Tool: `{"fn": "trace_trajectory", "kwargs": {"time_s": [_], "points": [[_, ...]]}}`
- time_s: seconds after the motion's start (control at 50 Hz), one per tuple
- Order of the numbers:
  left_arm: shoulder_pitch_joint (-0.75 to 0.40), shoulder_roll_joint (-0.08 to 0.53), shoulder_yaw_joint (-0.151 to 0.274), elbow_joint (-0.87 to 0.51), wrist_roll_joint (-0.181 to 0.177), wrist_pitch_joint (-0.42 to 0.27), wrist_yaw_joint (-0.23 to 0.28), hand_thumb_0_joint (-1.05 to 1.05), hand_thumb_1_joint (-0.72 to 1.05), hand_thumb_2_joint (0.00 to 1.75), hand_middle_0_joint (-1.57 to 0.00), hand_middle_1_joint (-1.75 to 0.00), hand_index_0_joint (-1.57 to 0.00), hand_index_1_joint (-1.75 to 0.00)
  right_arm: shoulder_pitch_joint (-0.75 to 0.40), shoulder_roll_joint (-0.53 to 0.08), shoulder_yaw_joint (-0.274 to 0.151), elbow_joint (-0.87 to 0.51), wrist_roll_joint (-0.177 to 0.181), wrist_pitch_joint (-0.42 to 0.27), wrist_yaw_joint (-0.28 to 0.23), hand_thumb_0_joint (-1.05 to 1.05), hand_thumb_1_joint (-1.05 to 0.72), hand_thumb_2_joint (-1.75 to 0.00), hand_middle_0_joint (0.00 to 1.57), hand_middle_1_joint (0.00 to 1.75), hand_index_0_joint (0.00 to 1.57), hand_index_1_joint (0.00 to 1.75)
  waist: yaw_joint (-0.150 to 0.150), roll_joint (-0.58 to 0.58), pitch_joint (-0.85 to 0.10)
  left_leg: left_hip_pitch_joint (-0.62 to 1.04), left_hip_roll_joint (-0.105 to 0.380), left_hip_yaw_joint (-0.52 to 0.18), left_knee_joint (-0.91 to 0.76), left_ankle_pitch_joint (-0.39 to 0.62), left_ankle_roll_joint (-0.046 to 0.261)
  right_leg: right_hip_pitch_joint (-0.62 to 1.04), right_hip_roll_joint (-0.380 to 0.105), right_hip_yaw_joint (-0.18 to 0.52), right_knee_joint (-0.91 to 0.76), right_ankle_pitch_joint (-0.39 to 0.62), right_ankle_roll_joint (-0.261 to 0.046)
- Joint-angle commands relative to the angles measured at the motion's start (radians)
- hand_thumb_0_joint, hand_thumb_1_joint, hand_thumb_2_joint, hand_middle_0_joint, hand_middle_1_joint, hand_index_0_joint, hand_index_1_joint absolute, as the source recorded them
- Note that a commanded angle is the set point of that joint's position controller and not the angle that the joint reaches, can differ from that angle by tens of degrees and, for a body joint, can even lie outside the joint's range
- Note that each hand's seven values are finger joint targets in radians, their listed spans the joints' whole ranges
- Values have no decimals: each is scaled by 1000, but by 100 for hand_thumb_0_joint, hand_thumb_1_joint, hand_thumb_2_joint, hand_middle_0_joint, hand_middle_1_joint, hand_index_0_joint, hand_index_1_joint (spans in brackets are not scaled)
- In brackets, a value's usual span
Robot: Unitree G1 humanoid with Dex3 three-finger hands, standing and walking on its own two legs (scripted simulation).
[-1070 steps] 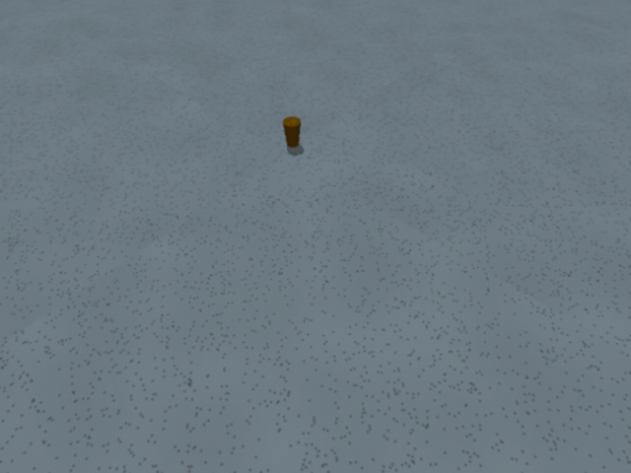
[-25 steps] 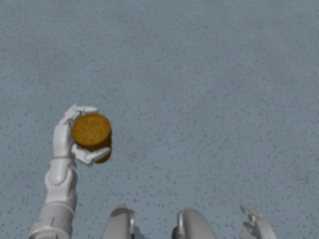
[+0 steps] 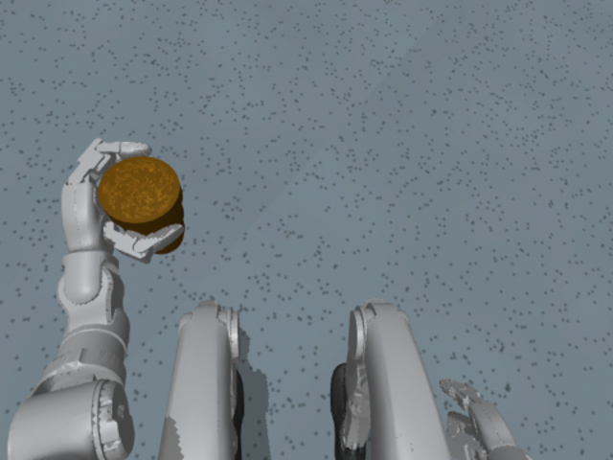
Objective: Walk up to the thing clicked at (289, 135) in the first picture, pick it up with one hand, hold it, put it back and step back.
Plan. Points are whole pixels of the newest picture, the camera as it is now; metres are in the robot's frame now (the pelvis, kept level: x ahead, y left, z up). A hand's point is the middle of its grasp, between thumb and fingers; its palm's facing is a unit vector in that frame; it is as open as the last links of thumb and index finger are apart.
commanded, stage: crouch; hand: left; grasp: from the side
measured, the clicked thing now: (152, 215) +0.42 +0.20 -0.07
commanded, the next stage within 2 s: lower in 1.00 s
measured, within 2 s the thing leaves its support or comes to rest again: neither
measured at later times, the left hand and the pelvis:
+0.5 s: hand (165, 222) +0.44 +0.22 -0.18, palm faces +0.14 -0.99 -0.01, open 11.5 cm; pelvis -0.02 +0.00 -0.12, yaw -3 degrees
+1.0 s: hand (172, 228) +0.46 +0.22 -0.24, palm faces +0.13 -0.99 -0.01, open 11.5 cm; pelvis -0.02 +0.01 -0.16, yaw -7 degrees
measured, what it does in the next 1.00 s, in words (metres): lowers itself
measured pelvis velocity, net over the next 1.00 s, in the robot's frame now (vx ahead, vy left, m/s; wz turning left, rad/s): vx -0.02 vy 0.01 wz -0.12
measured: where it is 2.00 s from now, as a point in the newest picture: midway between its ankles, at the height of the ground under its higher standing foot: (288, 438)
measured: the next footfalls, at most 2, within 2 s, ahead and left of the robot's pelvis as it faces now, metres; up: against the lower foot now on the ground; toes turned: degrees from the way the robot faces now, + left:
none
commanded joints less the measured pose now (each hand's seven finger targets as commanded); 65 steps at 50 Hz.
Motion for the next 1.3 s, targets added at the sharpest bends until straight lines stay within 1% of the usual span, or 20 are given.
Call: {"fn": "trace_trajectory", "kwargs": {"time_s": [0.0, 0.02, 0.12, 0.14, 0.2, 0.28, 0.32, 0.34, 0.42, 0.44, 0.5, 0.56, 0.7, 0.76, 0.92, 0.98, 1.06, 1.1, 1.18, 1.28], "points": [[-343, 212, 52, -170, -1, -101, 4, 0, 15, 129, -123, -139, -124, -140, 113, -200, -58, -55, -10, -14, -5, 0, -91, -91, 20, 30, 20, 30, -21, 114, -626, 359, -38, 11, -160, 136, 15, 233, 43, -11, -149, 143, -41], [-343, 244, 72, -165, 2, -102, 3, 0, 14, 128, -123, -138, -123, -139, 117, -205, -57, -48, -11, -11, -5, 0, -92, -91, 20, 30, 20, 30, -14, 117, -623, 342, -38, 15, -141, 138, 16, 235, 42, -9, -133, 144, -39], [-410, 253, 75, -136, 12, -105, -8, 0, 12, 128, -121, -137, -122, -139, 128, -219, -48, -21, -24, -6, 0, 0, -92, -92, 20, 30, 20, 30, -43, 155, -641, 301, -36, 20, -47, 159, 17, 159, 43, -29, -37, 180, -39], [-390, 287, 110, -112, 14, -103, -4, 0, 10, 127, -119, -135, -119, -136, 118, -221, -47, -18, -26, -3, 0, 0, -92, -92, 20, 30, 20, 30, -32, 134, -610, 248, -37, 25, -33, 131, 19, 159, 44, -27, -29, 157, -36], [-385, 301, 127, -83, 15, -99, 1, 0, 8, 126, -118, -134, -118, -135, 112, -224, -36, -18, -31, 5, 3, 0, -92, -91, 20, 30, 20, 30, -42, 99, -579, 151, -39, 31, 17, 97, 26, 166, 46, -24, -11, 135, -27], [-413, 303, 109, -83, 23, -95, -7, 0, 10, 125, -117, -133, -118, -134, 109, -236, -27, -14, -38, 15, 6, 0, -91, -91, 20, 30, 20, 30, -64, 113, -561, 121, -34, 23, 59, 74, 25, 115, 54, -48, 40, 122, -27], [-408, 335, 134, -76, 20, -92, -8, 0, 10, 124, -118, -133, -118, -134, 104, -249, -22, -14, -41, 18, 7, 0, -91, -91, 20, 30, 20, 30, -55, 126, -552, 104, -34, 19, 77, 71, 23, 92, 57, -57, 64, 121, -29], [-428, 329, 123, -88, 18, -94, -13, 0, 7, 122, -117, -133, -118, -133, 110, -252, -17, -13, -45, 20, 7, 0, -92, -91, 20, 30, 20, 30, -71, 139, -556, 115, -32, 14, 92, 80, 22, 89, 57, -62, 75, 138, -28], [-391, 343, 129, -40, 23, -85, -10, 0, 9, 122, -115, -131, -116, -132, 90, -265, 2, -17, -51, 27, 11, 0, -91, -91, 20, 30, 20, 30, -71, 150, -485, 72, -30, -2, 104, 46, 19, 35, 59, -84, 108, 106, -30], [-428, 382, 150, -95, 25, -93, -9, 0, 10, 123, -115, -131, -116, -131, 103, -268, 5, -13, -55, 30, 11, 0, -91, -91, 20, 30, 20, 30, -71, 171, -514, 89, -28, -6, 118, 68, 16, 44, 62, -88, 118, 129, -30], [-394, 340, 122, -74, 21, -92, -13, 0, 13, 124, -117, -132, -118, -133, 98, -276, 16, -17, -63, 35, 16, 0, -91, -91, 20, 30, 20, 30, -87, 171, -502, 73, -27, -15, 143, 91, 15, 38, 63, -98, 145, 154, -30], [-382, 389, 150, -68, 26, -93, -10, 0, 12, 124, -116, -133, -117, -133, 97, -288, 27, -15, -70, 42, 16, 0, -91, -91, 20, 30, 20, 30, -86, 187, -487, 68, -24, -23, 164, 104, 14, 27, 68, -107, 161, 168, -29], [-392, 393, 139, -46, 27, -105, 1, 0, 14, 125, -117, -133, -118, -134, 78, -311, 63, -20, -90, 54, 25, 0, -91, -91, 20, 30, 20, 30, -120, 205, -423, 55, -19, -49, 197, 87, 10, -8, 72, -134, 193, 163, -27], [-407, 441, 150, -49, 32, -115, 7, 0, 12, 123, -118, -133, -120, -134, 59, -316, 74, -30, -96, 59, 26, 0, -91, -91, 20, 30, 20, 30, -118, 207, -403, 22, -17, -51, 208, 53, 12, -13, 77, -139, 196, 134, -26], [-388, 434, 139, -11, 21, -131, 17, 0, 13, 125, -121, -135, -122, -136, 42, -338, 110, -37, -118, 60, 35, 0, -91, -91, 20, 30, 20, 30, -151, 218, -369, 21, -15, -69, 245, 73, 11, 2, 80, -156, 216, 169, -22], [-390, 468, 152, -44, 22, -137, 27, 0, 11, 125, -121, -135, -122, -135, 38, -349, 114, -44, -124, 66, 36, 0, -92, -91, 20, 30, 20, 30, -143, 256, -398, 61, -13, -75, 245, 113, 3, 8, 81, -162, 231, 198, -25], [-371, 444, 122, -6, 28, -137, 29, 0, 12, 124, -122, -135, -123, -136, 22, -355, 124, -44, -129, 67, 39, 0, -92, -91, 20, 30, 20, 30, -167, 234, -343, 29, -10, -79, 262, 103, 7, -8, 83, -168, 231, 196, -23], [-411, 484, 148, -69, 22, -149, 39, 0, 5, 121, -124, -138, -126, -138, 12, -369, 125, -64, -133, 67, 39, 0, -93, -91, 20, 30, 20, 30, -166, 250, -371, 43, -10, -87, 262, 105, 5, 9, 82, -174, 234, 200, -22], [-360, 448, 130, 48, 12, -152, 51, 0, 5, 121, -124, -138, -125, -138, -9, -381, 152, -81, -140, 68, 44, 0, -93, -91, 20, 30, 20, 30, -200, 214, -306, 19, -7, -108, 275, 97, 4, -4, 87, -192, 241, 200, -20], [-382, 512, 133, 87, 18, -192, 59, 0, 10, 120, -121, -136, -123, -135, -41, -391, 192, -96, -159, 65, 42, 0, -92, -91, 20, 30, 20, 30, -209, 218, -277, 11, -4, -114, 294, 87, 6, 26, 94, -200, 237, 196, -14]]}}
